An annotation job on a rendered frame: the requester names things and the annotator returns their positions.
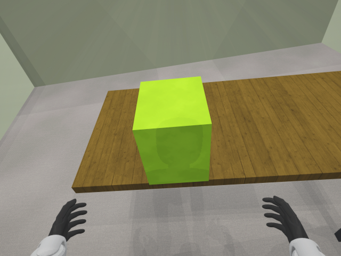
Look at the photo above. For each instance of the robot left forearm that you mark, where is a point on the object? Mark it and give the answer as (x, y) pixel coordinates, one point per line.
(54, 245)

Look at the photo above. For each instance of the table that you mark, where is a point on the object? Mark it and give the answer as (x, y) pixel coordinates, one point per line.
(270, 129)

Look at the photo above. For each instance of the robot left hand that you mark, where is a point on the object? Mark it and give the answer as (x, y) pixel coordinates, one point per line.
(62, 224)

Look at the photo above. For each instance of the robot right hand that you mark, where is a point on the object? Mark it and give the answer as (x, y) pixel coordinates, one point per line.
(291, 225)

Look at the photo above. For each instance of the carton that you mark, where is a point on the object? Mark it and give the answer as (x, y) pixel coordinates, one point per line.
(172, 130)

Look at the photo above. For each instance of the robot right forearm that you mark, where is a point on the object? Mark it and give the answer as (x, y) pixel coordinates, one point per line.
(304, 247)

